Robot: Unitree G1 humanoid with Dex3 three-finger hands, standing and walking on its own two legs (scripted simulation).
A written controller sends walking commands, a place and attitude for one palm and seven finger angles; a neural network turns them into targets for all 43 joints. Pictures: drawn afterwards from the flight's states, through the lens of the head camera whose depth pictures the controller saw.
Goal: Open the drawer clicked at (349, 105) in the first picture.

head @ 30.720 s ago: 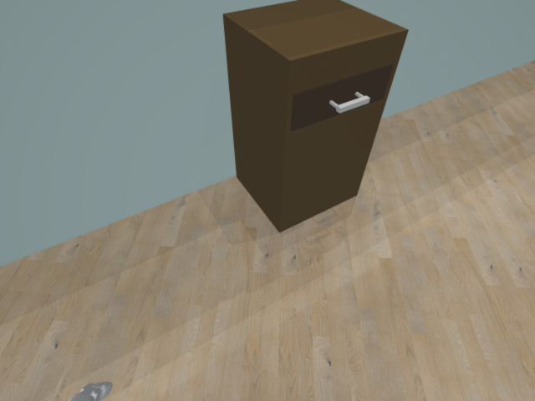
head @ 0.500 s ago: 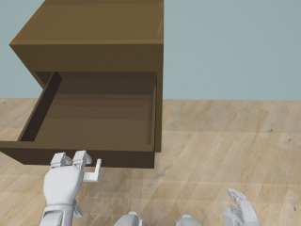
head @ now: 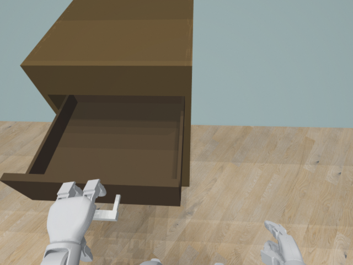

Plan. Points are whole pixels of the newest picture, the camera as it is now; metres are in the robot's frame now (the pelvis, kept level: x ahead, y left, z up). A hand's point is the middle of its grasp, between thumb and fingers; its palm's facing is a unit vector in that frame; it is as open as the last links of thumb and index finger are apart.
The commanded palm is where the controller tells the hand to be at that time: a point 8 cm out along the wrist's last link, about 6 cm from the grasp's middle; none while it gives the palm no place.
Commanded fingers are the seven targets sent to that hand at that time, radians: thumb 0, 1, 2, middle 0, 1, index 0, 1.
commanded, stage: lift the hand off the handle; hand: left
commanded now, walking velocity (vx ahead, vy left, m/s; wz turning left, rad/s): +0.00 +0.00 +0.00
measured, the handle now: (93, 206) +0.26 +0.25 -0.07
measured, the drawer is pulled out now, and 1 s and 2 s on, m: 0.30 0.30 0.30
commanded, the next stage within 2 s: draw the hand back to the body in 1.22 s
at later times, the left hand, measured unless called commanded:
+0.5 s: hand (77, 212) +0.22 +0.23 +0.02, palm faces -0.01 -0.11 -0.99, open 13.8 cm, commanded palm +0.20 +0.23 +0.08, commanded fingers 0.00 -0.50 0.30 -0.30 -1.20 -0.30 -1.20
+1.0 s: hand (70, 204) +0.22 +0.23 +0.05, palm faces +0.00 -0.12 -0.99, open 13.8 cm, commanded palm +0.20 +0.23 +0.12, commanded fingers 0.00 -0.50 0.30 -0.30 -1.20 -0.30 -1.20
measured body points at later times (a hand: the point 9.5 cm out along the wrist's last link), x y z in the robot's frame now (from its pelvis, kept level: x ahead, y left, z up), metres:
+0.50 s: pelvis +0.01 +0.00 +0.02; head +0.04 -0.03 +0.46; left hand +0.21 +0.24 +0.07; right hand +0.20 -0.23 -0.09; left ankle -0.01 +0.11 -0.68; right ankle -0.01 -0.10 -0.68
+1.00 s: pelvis +0.01 +0.00 +0.03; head +0.04 -0.03 +0.48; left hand +0.22 +0.24 +0.11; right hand +0.21 -0.21 -0.07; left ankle -0.01 +0.11 -0.68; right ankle -0.01 -0.10 -0.68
